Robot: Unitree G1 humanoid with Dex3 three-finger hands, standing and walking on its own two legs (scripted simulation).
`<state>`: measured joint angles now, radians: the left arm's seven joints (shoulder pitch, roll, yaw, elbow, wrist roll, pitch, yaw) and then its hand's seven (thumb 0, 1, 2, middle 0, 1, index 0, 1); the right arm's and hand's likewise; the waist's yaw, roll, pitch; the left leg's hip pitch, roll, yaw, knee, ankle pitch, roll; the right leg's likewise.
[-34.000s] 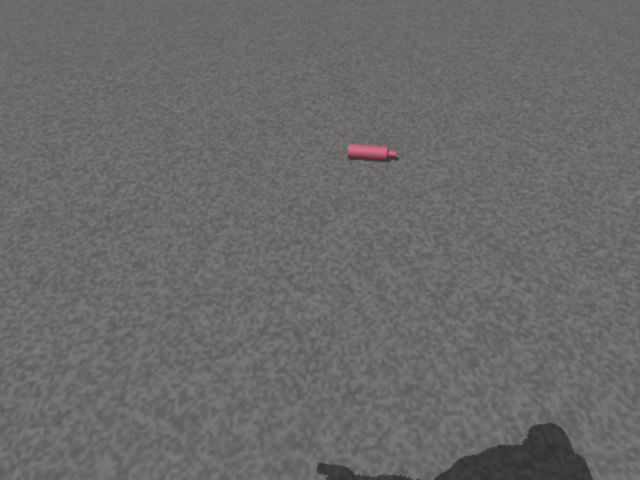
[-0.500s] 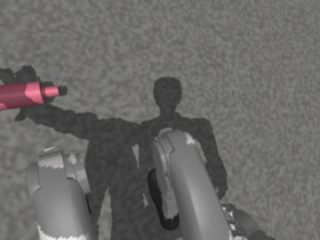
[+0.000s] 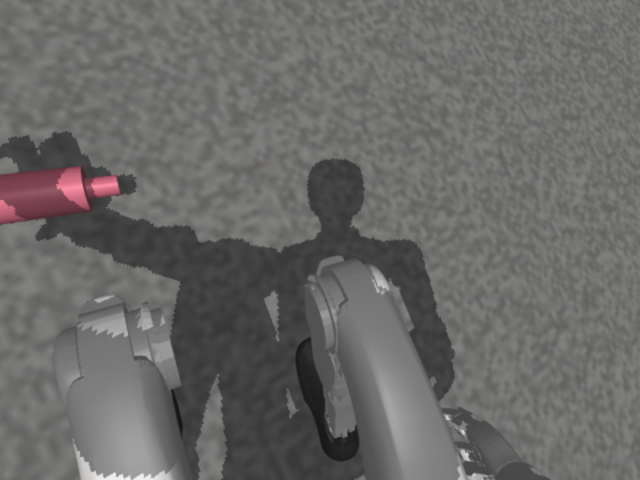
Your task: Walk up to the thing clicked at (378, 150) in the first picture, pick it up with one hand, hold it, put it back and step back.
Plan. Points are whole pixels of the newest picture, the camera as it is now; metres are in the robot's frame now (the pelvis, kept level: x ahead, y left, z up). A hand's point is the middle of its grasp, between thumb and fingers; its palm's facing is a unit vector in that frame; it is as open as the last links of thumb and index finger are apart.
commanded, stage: approach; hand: left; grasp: from above
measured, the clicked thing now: (30, 195) +0.49 +0.31 -0.29
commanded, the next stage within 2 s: close in in 0.88 s
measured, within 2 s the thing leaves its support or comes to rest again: neither
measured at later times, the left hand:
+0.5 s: hand out of the picture +0.49 +0.31 -0.16, palm faces -0.38 -0.04 -0.93, open 14.2 cm
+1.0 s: hand out of the picture +0.47 +0.33 -0.16, palm faces -0.42 -0.07 -0.91, open 14.1 cm
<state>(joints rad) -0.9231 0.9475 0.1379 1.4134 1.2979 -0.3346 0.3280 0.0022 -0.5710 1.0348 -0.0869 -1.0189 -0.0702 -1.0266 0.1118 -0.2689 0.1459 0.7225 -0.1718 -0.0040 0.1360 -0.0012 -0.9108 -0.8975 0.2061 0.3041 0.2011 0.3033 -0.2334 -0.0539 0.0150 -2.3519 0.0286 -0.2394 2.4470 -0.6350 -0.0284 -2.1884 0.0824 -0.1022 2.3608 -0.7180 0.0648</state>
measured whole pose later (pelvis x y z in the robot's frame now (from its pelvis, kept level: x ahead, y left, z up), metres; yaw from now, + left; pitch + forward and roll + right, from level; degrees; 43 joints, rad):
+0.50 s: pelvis +0.00 +0.00 +0.00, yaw +0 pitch +31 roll -11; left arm -1.06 0.87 0.09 1.50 1.34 -0.22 0.42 0.00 -0.55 1.01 -0.09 -1.05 -0.08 -1.05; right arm 0.13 -0.28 0.17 0.69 -0.17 -0.03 0.13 0.00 -0.91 -0.89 0.21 0.30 0.20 0.30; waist -0.32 -0.04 0.01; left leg -2.37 0.04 -0.24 2.43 -0.63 -0.04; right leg -2.22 0.09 -0.10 2.35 -0.70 0.06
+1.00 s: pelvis +0.00 +0.00 +0.01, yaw +0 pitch +31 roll -12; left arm -0.96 0.88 0.07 1.31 1.28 -0.33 0.28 0.00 -0.56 1.06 -0.10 -1.04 -0.09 -1.05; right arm 0.12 -0.29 0.15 0.67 -0.16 0.02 0.13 0.00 -0.91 -0.89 0.21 0.30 0.20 0.30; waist -0.25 -0.05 0.03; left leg -2.33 0.02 -0.25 2.43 -0.65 -0.04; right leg -2.17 0.07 -0.11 2.34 -0.74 0.05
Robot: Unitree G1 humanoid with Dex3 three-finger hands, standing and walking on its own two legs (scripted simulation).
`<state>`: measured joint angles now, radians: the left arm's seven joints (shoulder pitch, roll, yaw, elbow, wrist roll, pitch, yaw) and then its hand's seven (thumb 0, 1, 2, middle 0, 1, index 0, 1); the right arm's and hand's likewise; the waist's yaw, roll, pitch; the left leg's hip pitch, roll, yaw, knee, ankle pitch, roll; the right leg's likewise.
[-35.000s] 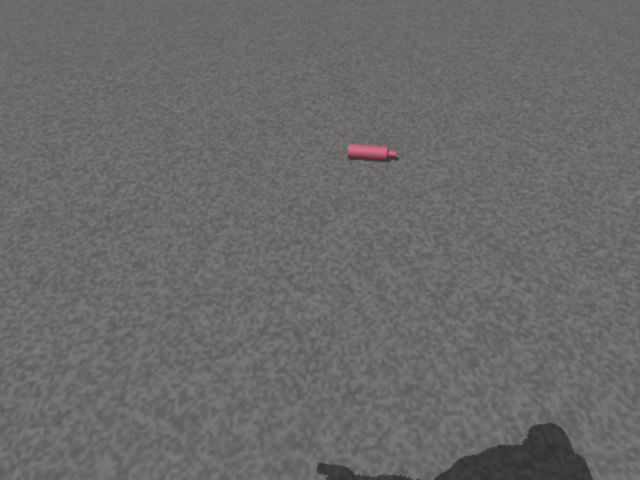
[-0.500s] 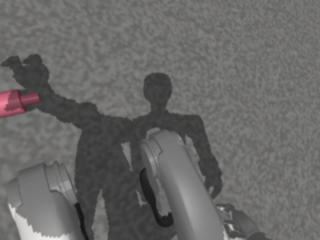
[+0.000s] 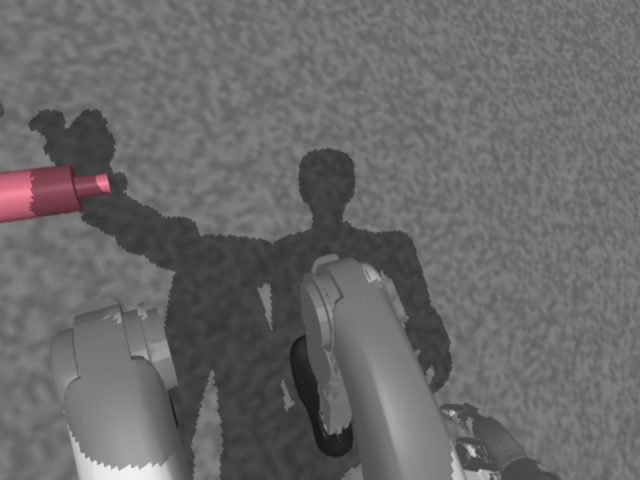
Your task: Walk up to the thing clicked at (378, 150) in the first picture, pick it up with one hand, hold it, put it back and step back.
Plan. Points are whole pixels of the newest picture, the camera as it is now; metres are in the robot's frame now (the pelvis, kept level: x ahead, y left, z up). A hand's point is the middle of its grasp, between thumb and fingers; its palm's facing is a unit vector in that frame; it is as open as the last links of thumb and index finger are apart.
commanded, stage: close in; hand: left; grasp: from above
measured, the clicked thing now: (18, 195) +0.48 +0.31 -0.29
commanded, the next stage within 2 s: rest palm in 0.14 s
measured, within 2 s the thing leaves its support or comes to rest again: neither
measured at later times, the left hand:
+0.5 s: hand out of the picture +0.46 +0.33 -0.22, palm faces -0.48 -0.08 -0.87, open 14.2 cm
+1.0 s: hand out of the picture +0.46 +0.34 -0.24, palm faces -0.45 -0.10 -0.89, open 14.4 cm
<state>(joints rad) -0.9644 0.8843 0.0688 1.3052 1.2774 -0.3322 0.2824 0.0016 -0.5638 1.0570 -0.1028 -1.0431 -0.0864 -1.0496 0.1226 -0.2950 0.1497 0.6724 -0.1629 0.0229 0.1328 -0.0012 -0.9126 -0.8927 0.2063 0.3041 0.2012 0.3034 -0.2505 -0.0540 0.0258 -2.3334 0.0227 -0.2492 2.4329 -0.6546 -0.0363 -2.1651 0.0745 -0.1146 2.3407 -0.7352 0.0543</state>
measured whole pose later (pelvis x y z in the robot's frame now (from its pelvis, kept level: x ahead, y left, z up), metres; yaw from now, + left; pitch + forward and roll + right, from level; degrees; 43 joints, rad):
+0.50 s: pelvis -0.01 +0.00 -0.02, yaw -1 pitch +29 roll -12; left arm -1.05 1.00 0.07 1.59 1.33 -0.31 0.41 0.00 -0.55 1.01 -0.09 -1.01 -0.08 -1.01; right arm 0.15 -0.28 0.25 0.69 -0.20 -0.05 0.12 0.00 -0.90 -0.89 0.21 0.30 0.20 0.30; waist -0.34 -0.10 0.09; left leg -2.37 0.03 -0.26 2.48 -0.63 -0.03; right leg -2.21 0.09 -0.12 2.37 -0.70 0.07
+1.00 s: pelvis +0.00 +0.00 -0.02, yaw -3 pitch +27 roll -13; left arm -1.01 1.05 0.11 1.61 1.29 -0.27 0.48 0.00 -0.56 1.03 -0.09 -0.97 -0.06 -0.98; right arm 0.08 -0.30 0.29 0.64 -0.25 -0.12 0.16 0.00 -0.90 -0.90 0.21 0.30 0.20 0.30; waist -0.35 -0.13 0.14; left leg -2.36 0.04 -0.30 2.52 -0.67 -0.04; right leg -2.20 0.11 -0.14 2.39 -0.71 0.07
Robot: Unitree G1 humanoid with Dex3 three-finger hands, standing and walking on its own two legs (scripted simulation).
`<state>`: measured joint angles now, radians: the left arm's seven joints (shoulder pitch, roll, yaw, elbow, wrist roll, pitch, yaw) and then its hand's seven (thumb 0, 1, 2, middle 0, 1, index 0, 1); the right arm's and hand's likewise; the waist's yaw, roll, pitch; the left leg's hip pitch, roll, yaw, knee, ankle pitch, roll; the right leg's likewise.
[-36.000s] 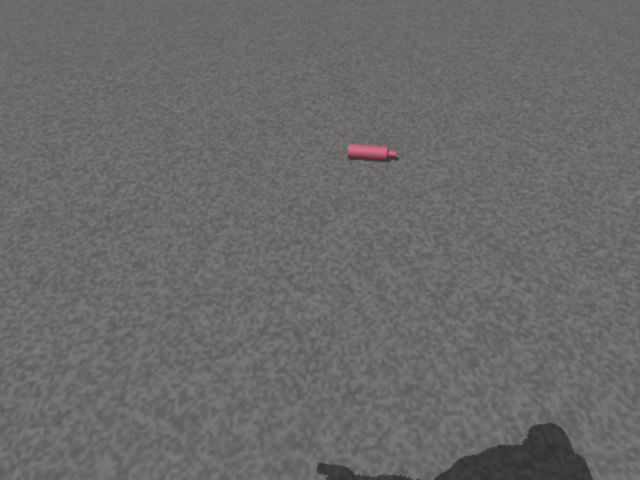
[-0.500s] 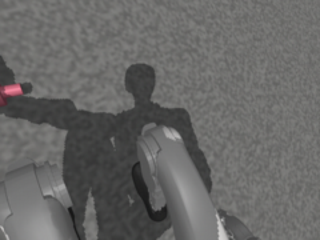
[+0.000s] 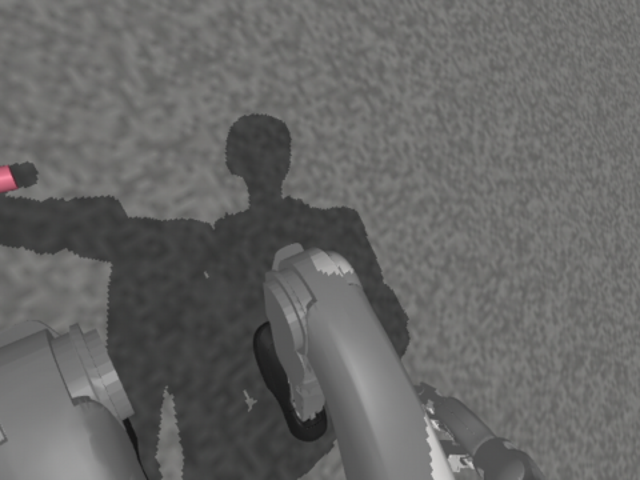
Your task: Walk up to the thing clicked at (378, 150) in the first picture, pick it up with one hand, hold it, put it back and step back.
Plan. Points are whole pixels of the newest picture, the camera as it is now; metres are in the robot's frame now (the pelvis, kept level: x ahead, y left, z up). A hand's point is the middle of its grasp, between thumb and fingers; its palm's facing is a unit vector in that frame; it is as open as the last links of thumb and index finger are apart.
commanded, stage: rest palm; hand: left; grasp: from above
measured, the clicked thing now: out of the picture +0.46 +0.34 -0.27
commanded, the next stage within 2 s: close in 0.72 s
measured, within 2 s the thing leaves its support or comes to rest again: neither
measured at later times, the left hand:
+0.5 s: hand out of the picture +0.44 +0.35 -0.24, palm faces -0.42 -0.11 -0.90, open 14.3 cm
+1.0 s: hand out of the picture +0.44 +0.36 -0.24, palm faces -0.45 -0.14 -0.88, open 13.6 cm
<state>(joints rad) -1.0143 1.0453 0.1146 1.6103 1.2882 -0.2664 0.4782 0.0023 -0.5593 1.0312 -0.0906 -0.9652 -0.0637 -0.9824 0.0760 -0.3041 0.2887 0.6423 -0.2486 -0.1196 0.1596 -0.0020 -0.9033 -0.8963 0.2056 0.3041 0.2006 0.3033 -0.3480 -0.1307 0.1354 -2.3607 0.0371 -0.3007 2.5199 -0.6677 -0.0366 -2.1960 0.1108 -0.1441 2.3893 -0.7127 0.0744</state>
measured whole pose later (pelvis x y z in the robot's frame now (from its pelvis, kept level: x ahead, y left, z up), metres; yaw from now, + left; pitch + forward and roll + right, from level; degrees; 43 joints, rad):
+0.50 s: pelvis +0.00 +0.00 +0.00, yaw -1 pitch +26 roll -15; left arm -1.03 1.05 0.08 1.67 1.32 -0.27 0.58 0.00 -0.54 1.03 -0.09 -0.98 -0.07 -0.99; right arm 0.07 -0.31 0.32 0.66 -0.27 -0.15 0.18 0.00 -0.90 -0.90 0.21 0.30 0.20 0.30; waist -0.36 -0.16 0.15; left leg -2.36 0.04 -0.32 2.54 -0.67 -0.03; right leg -2.19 0.12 -0.16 2.39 -0.71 0.08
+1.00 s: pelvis +0.00 +0.00 +0.00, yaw -1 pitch +26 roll -15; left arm -1.00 1.09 0.10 1.64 1.28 -0.29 0.51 0.00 -0.45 0.99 -0.13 -1.01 -0.12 -1.01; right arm 0.07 -0.33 0.33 0.64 -0.27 -0.15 0.19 0.00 -0.90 -0.90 0.21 0.30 0.20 0.30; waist -0.35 -0.16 0.17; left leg -2.35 0.04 -0.33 2.55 -0.68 -0.03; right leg -2.18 0.12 -0.16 2.39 -0.71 0.07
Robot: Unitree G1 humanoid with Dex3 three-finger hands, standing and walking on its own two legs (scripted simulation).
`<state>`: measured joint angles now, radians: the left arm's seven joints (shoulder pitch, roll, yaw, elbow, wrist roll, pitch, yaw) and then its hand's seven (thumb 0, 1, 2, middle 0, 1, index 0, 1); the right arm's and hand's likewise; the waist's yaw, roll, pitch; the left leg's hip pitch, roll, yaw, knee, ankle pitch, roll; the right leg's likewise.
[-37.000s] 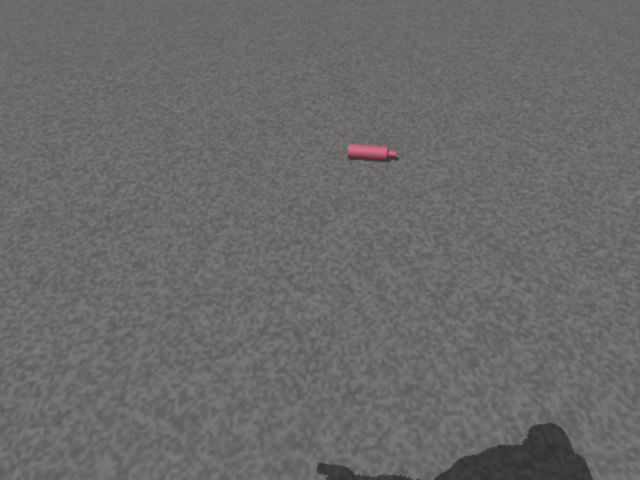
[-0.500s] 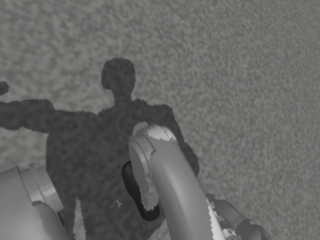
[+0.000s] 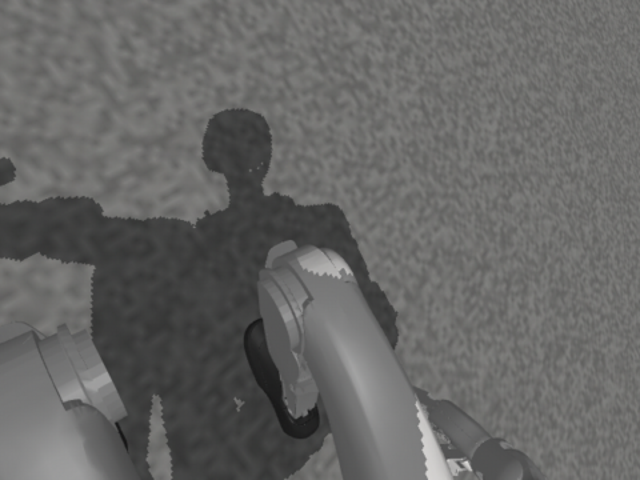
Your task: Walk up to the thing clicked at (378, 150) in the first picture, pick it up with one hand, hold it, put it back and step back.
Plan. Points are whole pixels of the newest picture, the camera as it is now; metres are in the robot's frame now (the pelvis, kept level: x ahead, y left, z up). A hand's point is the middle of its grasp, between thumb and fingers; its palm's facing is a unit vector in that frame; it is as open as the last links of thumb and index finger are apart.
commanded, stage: close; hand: left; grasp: from above
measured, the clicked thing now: out of the picture +0.46 +0.34 -0.27
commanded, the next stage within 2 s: settle in 1.42 s
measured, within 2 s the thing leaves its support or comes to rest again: leaves its support in 1.90 s
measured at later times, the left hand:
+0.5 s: hand out of the picture +0.44 +0.36 -0.23, palm faces -0.41 -0.13 -0.90, open 12.1 cm
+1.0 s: hand out of the picture +0.43 +0.36 -0.24, palm faces -0.42 -0.13 -0.90, open 10.1 cm
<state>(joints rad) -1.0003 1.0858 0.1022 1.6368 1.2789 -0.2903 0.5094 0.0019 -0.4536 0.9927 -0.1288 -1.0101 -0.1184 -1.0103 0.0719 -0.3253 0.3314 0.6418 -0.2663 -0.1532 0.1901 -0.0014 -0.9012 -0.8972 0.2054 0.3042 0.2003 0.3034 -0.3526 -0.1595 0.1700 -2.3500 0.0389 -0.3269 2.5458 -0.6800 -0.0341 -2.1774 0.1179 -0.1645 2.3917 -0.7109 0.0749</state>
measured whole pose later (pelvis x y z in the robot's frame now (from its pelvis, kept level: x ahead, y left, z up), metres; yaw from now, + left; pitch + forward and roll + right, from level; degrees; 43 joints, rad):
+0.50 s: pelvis +0.00 +0.00 +0.00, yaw -1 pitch +26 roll -15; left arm -1.03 1.08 0.08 1.67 1.28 -0.23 0.57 0.00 -0.20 0.80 -0.28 -0.92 -0.30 -0.89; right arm 0.06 -0.33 0.34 0.64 -0.27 -0.18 0.19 0.00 -0.90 -0.89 0.21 0.30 0.20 0.30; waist -0.37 -0.16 0.16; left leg -2.36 0.04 -0.33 2.55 -0.67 -0.03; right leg -2.19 0.12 -0.16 2.39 -0.70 0.08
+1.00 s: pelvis +0.00 +0.00 +0.00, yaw +0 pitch +25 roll -15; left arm -1.00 1.08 0.09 1.64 1.32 -0.31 0.56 0.00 0.05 0.65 -0.50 -0.80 -0.51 -0.76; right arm 0.05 -0.33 0.34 0.64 -0.28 -0.16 0.18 0.00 -0.89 -0.89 0.21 0.30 0.20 0.30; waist -0.35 -0.17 0.17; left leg -2.35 0.04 -0.33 2.55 -0.68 -0.04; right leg -2.18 0.12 -0.17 2.40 -0.70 0.08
